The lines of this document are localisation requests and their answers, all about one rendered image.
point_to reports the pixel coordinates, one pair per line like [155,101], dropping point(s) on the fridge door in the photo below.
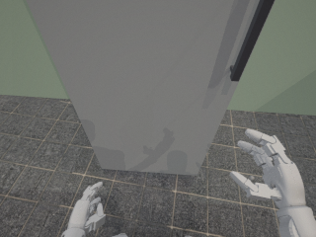
[148,79]

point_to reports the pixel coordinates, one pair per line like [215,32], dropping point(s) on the right robot hand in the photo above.
[289,190]

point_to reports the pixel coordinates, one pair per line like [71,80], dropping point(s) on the right robot forearm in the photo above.
[296,221]

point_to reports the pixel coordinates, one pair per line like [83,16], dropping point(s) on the left robot forearm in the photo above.
[74,232]

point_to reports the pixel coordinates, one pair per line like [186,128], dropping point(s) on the handle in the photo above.
[251,37]

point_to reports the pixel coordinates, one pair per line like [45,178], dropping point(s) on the left robot hand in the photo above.
[81,215]

